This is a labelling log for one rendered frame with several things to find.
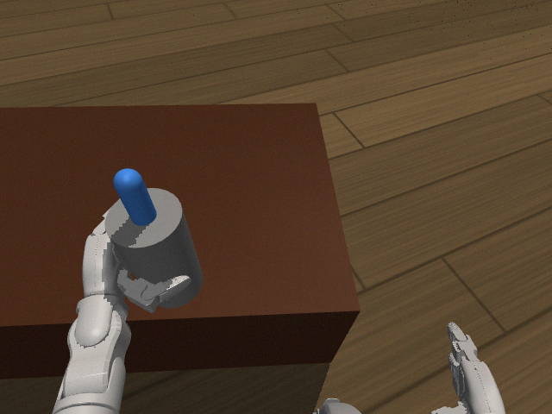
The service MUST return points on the left robot arm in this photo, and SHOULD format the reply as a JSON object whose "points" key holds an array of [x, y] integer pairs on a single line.
{"points": [[98, 340]]}

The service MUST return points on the right robot hand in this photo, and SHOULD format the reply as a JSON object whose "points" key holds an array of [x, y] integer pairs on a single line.
{"points": [[472, 379]]}

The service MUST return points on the bottle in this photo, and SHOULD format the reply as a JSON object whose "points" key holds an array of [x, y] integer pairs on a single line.
{"points": [[148, 228]]}

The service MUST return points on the left robot hand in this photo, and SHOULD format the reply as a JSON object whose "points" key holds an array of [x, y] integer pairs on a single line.
{"points": [[105, 271]]}

